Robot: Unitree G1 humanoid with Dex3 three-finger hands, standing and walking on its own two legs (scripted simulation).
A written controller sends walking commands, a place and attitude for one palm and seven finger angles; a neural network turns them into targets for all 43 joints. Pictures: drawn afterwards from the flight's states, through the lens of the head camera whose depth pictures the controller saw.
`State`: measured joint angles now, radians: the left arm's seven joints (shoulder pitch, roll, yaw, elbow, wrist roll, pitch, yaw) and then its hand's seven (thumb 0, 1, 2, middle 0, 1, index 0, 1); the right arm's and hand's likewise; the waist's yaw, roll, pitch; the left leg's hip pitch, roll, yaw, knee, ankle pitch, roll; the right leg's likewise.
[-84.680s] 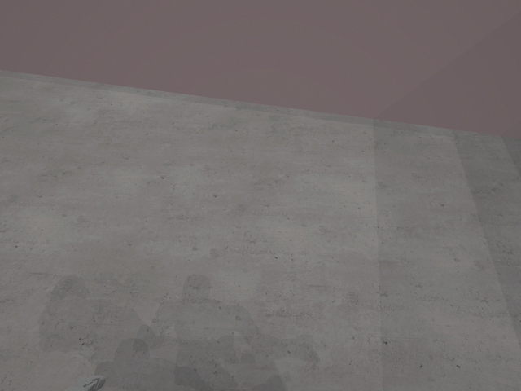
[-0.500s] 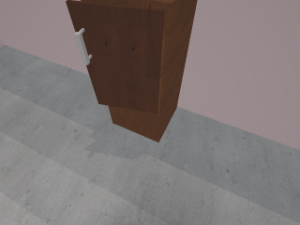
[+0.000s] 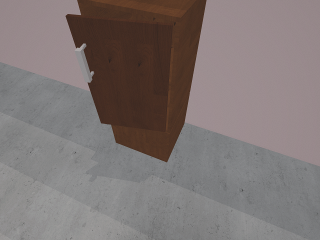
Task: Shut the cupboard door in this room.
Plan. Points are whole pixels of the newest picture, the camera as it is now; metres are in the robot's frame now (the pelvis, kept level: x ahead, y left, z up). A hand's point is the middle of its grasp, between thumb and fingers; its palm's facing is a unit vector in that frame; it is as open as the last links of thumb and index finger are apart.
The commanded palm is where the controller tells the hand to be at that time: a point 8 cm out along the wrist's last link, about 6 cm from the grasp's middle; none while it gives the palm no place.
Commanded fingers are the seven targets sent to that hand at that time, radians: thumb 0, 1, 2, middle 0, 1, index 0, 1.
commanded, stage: take the last steps up to it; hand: left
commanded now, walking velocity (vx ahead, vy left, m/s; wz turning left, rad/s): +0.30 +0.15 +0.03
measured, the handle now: (86, 63) +0.74 +0.34 +0.02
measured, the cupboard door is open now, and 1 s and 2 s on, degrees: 14 14 14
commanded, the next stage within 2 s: come to a stop and stand still in 0.50 s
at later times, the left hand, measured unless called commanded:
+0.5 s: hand (84, 234) +0.17 +0.22 -0.16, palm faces +0.09 -0.97 -0.23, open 7.3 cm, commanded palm none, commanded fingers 0.00 0.90 0.90 -0.20 -0.30 -0.20 -0.30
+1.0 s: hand (76, 188) +0.30 +0.30 -0.17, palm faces +0.01 -0.96 -0.28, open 7.4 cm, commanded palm none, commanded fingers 0.00 0.90 0.90 -0.20 -0.30 -0.20 -0.30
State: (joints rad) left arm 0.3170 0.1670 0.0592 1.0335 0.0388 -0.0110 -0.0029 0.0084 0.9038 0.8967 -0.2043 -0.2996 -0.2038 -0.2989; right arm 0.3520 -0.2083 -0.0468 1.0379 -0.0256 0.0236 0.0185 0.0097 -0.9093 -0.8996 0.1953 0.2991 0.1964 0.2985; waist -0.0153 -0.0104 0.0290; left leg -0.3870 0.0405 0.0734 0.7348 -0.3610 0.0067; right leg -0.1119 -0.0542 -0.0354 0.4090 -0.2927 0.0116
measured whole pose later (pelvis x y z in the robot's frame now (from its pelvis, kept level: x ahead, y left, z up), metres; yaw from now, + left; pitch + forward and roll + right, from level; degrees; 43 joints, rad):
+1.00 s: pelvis +0.25 +0.10 -0.01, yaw -1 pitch +1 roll +1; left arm 0.21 0.18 0.05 0.98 0.04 0.03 0.03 0.01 0.91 0.90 -0.20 -0.30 -0.20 -0.30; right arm 0.11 -0.18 -0.05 1.01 -0.01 0.07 -0.03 0.01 -0.91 -0.90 0.20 0.30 0.20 0.30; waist 0.02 0.02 0.09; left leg -0.38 0.01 0.04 0.91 -0.52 -0.02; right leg -0.26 -0.02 -0.05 0.58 -0.33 -0.04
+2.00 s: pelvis +0.24 +0.06 +0.00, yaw -1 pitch -2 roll +0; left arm 0.33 0.09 0.01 1.16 0.01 -0.01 0.03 0.01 0.91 0.90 -0.20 -0.30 -0.20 -0.30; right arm 0.28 -0.13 -0.01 1.15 -0.02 0.01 -0.04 0.00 -0.91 -0.90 0.20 0.30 0.20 0.30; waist 0.00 0.01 0.03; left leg -0.13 0.09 0.02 0.38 -0.22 -0.06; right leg -0.07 0.03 -0.03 0.36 -0.26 -0.03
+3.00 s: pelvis +0.24 +0.14 -0.01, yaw -6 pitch -1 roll +0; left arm 0.36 0.15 0.00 1.08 0.03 0.00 0.02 0.01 0.91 0.90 -0.20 -0.30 -0.20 -0.30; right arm 0.31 -0.18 0.00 1.05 -0.02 -0.02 -0.01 0.01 -0.91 -0.90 0.20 0.30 0.20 0.30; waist 0.02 -0.02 0.03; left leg -0.21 -0.03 0.15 0.58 -0.36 0.08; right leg -0.22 -0.07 0.06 0.62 -0.37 -0.02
